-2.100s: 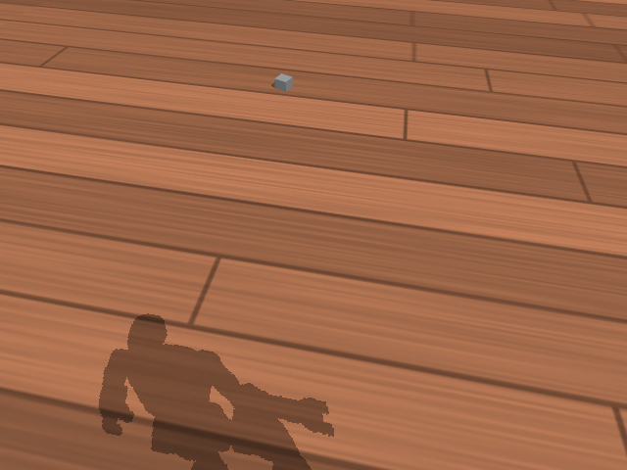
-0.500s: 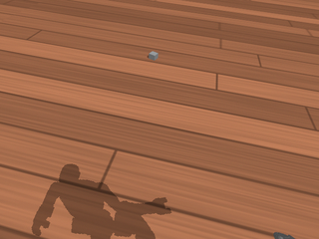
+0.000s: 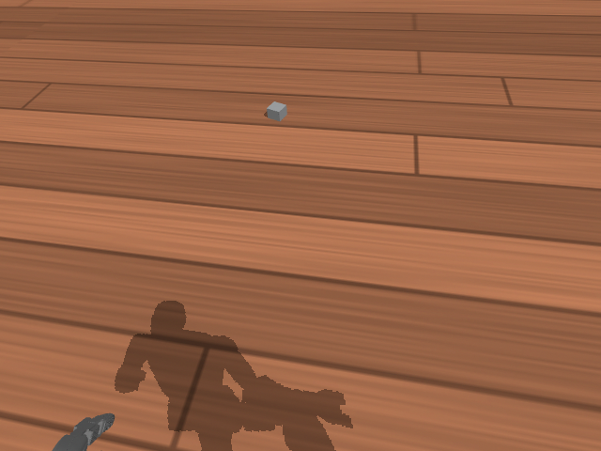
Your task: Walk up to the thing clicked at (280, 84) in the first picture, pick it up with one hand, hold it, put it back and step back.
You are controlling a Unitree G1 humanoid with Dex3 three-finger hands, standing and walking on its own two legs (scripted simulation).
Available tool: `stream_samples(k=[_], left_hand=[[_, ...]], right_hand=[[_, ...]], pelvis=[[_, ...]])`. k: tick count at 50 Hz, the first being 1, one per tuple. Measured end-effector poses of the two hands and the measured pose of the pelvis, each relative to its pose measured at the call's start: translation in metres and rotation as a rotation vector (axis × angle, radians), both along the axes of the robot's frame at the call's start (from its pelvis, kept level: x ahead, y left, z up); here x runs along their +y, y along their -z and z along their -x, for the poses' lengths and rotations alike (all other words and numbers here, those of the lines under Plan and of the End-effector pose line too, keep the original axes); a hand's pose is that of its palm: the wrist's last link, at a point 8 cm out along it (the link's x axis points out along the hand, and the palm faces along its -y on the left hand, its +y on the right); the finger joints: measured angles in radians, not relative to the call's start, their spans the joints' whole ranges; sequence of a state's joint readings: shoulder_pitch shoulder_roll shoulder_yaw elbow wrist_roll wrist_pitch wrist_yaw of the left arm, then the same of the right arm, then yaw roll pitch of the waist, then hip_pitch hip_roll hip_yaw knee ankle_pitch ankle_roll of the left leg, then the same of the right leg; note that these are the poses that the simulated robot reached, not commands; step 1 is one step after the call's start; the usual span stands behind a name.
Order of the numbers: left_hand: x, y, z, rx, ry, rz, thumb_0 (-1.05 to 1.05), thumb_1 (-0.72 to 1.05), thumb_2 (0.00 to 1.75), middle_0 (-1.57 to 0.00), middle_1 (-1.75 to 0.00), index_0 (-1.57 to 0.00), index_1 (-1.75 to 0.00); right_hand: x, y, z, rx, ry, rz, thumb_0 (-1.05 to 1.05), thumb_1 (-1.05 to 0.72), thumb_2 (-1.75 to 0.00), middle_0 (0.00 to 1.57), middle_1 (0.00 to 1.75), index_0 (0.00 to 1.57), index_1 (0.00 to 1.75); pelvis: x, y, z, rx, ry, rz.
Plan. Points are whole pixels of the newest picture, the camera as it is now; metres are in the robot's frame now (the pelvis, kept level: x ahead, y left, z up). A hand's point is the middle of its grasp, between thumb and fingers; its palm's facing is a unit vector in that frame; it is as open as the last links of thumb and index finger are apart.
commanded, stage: walk up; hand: left
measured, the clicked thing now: (277, 111) +1.94 +0.18 -0.73
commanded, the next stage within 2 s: none
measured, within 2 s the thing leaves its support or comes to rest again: neither
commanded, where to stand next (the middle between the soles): +1.55 +0.00 m, yaw +0 degrees
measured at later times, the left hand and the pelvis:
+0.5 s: hand (144, 303) +0.40 +0.31 -0.14, palm faces -0.08 -0.94 -0.32, open 7.4 cm; pelvis +0.32 +0.04 +0.01, yaw -1 degrees
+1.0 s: hand (199, 187) +0.68 +0.25 -0.11, palm faces -0.02 -0.92 -0.38, open 7.4 cm; pelvis +0.61 -0.02 +0.01, yaw +0 degrees
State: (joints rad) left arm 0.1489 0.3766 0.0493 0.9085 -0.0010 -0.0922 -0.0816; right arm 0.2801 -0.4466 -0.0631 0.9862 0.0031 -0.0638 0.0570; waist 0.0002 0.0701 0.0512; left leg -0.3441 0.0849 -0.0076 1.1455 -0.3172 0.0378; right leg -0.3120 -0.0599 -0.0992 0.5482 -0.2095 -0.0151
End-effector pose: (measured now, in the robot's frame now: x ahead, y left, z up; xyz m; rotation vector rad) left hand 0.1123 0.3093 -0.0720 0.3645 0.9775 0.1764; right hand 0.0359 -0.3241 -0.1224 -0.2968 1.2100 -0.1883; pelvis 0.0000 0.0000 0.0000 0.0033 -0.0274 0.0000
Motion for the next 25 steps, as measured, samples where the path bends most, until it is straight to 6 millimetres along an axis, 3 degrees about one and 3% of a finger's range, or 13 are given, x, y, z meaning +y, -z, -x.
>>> stream_samples(k=[4, 8, 12, 15, 19, 25], left_hand=[[0.0, 0.002, -0.011, 0.074, -0.032, 0.008, 0.0, 0.91, 0.9, -0.21, -0.3, -0.21, -0.3], [0.012, 0.012, -0.029, 0.15, -0.061, 0.014, 0.0, 0.9, 0.9, -0.21, -0.3, -0.21, -0.3], [0.034, 0.031, -0.063, 0.209, -0.09, 0.017, 0.01, 0.9, 0.9, -0.21, -0.3, -0.21, -0.3], [0.055, 0.052, -0.101, 0.244, -0.105, 0.007, 0.01, 0.9, 0.9, -0.21, -0.3, -0.21, -0.3], [0.058, 0.055, -0.17, 0.245, -0.08, 0.013, 0.01, 0.91, 0.9, -0.2, -0.3, -0.2, -0.3], [0.045, 0.035, -0.283, 0.163, 0.011, 0.049, 0.01, 0.91, 0.9, -0.2, -0.3, -0.2, -0.3]], right_hand=[[0.0, -0.019, -0.084, -0.089, -0.052, -0.004, 0.01, -0.91, -0.9, 0.21, 0.3, 0.21, 0.3], [0.005, -0.034, -0.162, -0.13, -0.097, 0.01, 0.01, -0.91, -0.9, 0.21, 0.3, 0.21, 0.3], [0.016, -0.04, -0.24, -0.158, -0.126, 0.039, 0.01, -0.91, -0.9, 0.21, 0.3, 0.21, 0.3], [0.025, -0.038, -0.293, -0.192, -0.134, 0.078, 0.01, -0.91, -0.9, 0.21, 0.3, 0.21, 0.3], [0.037, -0.044, -0.33, -0.215, -0.092, 0.087, 0.0, -0.91, -0.9, 0.21, 0.3, 0.21, 0.3], [0.041, -0.051, -0.35, -0.14, -0.027, 0.078, 0.0, -0.91, -0.9, 0.21, 0.3, 0.21, 0.3]], pelvis=[[-0.002, -0.009, -0.048, 0.003, 0.003, 0.014], [0.002, -0.009, -0.099, 0.013, 0.0, 0.03], [0.013, 0.0, -0.159, 0.018, -0.001, 0.045], [0.026, 0.015, -0.207, 0.02, -0.002, 0.026], [0.034, 0.011, -0.252, 0.017, 0.003, 0.006], [0.035, -0.008, -0.321, 0.013, 0.02, -0.012]])
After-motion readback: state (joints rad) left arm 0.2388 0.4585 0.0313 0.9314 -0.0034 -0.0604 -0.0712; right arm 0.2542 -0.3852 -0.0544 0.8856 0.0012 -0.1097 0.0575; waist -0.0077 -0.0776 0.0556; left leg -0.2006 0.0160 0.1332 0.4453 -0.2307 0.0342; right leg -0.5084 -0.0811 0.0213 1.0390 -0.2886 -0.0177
